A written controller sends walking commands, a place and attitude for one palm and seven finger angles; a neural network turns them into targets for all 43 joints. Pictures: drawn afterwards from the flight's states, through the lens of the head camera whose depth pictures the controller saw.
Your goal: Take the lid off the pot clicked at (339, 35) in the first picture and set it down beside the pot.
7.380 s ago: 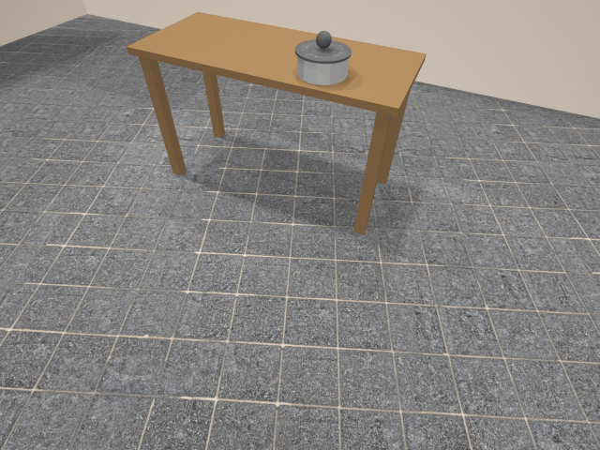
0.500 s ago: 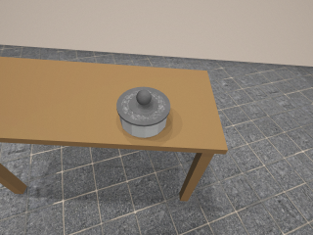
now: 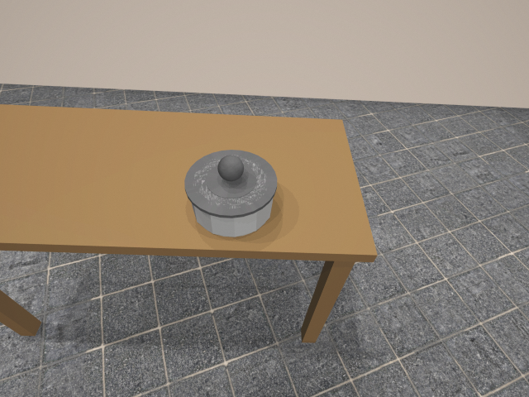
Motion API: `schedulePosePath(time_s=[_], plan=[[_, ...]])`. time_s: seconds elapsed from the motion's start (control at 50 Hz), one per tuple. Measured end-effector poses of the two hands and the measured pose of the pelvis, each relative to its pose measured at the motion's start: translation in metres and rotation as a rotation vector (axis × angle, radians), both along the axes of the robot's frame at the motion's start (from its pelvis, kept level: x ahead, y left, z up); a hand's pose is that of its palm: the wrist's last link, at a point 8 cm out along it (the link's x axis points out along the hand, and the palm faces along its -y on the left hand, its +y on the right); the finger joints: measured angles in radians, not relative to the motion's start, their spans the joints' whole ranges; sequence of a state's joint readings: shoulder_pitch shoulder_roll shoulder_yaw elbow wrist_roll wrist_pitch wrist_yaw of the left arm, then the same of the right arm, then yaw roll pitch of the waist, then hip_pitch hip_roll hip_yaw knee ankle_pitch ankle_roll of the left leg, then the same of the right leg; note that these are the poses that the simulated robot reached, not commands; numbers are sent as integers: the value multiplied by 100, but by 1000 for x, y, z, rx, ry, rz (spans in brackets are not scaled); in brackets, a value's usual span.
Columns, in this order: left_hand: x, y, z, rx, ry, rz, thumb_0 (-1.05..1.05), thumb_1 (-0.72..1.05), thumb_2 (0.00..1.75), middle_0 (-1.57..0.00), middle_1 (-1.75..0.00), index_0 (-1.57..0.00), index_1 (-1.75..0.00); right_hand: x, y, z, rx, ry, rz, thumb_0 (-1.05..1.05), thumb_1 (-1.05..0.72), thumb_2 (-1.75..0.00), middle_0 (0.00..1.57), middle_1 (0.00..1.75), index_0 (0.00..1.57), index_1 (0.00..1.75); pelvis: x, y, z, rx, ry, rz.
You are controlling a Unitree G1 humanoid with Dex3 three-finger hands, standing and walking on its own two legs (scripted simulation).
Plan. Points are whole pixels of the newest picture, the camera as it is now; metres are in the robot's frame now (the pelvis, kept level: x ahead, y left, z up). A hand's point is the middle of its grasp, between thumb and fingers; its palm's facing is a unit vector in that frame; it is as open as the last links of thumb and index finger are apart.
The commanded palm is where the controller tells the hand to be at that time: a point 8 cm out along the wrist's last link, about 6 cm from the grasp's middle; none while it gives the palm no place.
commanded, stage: shuffle to correct the standing spot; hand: left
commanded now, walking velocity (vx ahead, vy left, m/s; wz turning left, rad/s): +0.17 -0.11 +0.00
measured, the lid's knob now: (230, 168) +0.54 +0.11 +0.01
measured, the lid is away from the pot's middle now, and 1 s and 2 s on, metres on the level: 0.00 0.00 0.00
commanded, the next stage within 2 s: come to a stop and stand still in 0.24 s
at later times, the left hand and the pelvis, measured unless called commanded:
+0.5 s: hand out of the picture +0.07 +0.15 -0.19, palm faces +0.04 -0.99 -0.12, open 7.4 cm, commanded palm none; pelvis +0.08 -0.01 +0.00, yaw +0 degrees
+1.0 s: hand out of the picture +0.14 +0.13 -0.17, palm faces +0.03 -0.97 -0.22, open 7.3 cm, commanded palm none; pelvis +0.07 -0.05 +0.00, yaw +1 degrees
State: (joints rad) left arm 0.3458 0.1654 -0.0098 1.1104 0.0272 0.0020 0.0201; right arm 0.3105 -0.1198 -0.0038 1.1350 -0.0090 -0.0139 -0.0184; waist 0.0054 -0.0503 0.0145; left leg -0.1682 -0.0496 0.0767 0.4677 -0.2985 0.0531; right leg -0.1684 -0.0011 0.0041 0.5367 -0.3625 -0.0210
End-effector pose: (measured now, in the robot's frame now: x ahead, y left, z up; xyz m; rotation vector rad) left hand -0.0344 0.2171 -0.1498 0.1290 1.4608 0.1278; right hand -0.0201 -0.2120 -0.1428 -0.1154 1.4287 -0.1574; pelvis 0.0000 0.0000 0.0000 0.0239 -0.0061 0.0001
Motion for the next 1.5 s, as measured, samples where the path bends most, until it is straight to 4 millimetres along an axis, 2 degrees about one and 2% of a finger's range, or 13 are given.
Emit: schedulePosePath(time_s=[0.08,0.16,0.34,0.4,0.52,0.6,0.7,0.84,0.92,1.02,1.2,1.36,1.5], plan=[[4,-11,2,9,7,24,1,91,89,-20,-30,-19,-30,3,-8,-5,13,34,-2,1,-91,-90,20,30,20,30,12,-10,-2,-10,13,7],[3,-23,-2,2,20,54,1,91,89,-20,-30,-19,-30,21,-17,-4,0,39,10,1,-91,-90,20,30,20,30,25,-19,-5,-22,15,14],[1,-39,-18,-86,140,55,1,91,89,-20,-30,-19,-30,115,-34,8,-102,-139,28,2,-93,-90,20,30,20,30,59,-13,-12,-33,-13,-18],[26,-33,-22,-89,135,19,1,91,89,-20,-30,-20,-30,129,-30,13,-105,-199,15,1,-93,-90,19,30,20,30,68,-13,-10,-23,-24,-32],[111,-19,-6,-35,-69,30,1,91,89,-20,-30,-19,-30,127,-29,20,-89,-106,54,1,-95,-90,20,30,20,30,79,-16,5,-34,-8,-1],[146,-12,3,24,-129,5,2,93,89,-20,-30,-19,-30,127,-36,16,-68,-73,46,1,-96,-90,20,30,20,30,83,-24,6,-30,-7,-1],[170,-17,7,84,-170,-29,1,93,89,-20,-30,-19,-30,127,-55,-1,-31,-68,11,2,-95,-90,20,30,20,30,90,-45,-2,-1,-12,-7],[179,-42,15,86,-186,-64,1,91,89,-20,-30,-19,-30,125,-75,-8,-1,-64,-21,1,-93,-90,20,30,20,30,92,-62,-2,-3,-15,5],[176,-47,13,72,-217,-41,1,91,89,-20,-30,-20,-30,120,-81,-5,-20,-49,2,1,-92,-90,20,30,20,30,85,-62,-2,3,-19,13],[160,-34,5,59,-221,-21,1,92,89,-20,-30,-20,-30,114,-79,3,-60,-75,16,1,-91,-90,19,30,20,30,71,-51,-4,9,-33,9],[110,-16,3,59,-156,18,1,91,89,-20,-30,-20,-30,95,-47,2,-13,-80,49,1,-91,-90,19,30,20,30,59,-38,-3,1,-21,7],[41,-37,4,6,29,45,1,91,89,-20,-30,-19,-30,88,-43,2,-13,-60,24,2,-94,-90,20,30,20,30,63,-35,0,-25,-19,4],[31,-48,-2,-47,82,30,1,91,89,-20,-30,-20,-30,83,-34,6,-29,-45,12,1,-93,-90,20,30,20,30,68,-26,-1,-48,-14,2]])
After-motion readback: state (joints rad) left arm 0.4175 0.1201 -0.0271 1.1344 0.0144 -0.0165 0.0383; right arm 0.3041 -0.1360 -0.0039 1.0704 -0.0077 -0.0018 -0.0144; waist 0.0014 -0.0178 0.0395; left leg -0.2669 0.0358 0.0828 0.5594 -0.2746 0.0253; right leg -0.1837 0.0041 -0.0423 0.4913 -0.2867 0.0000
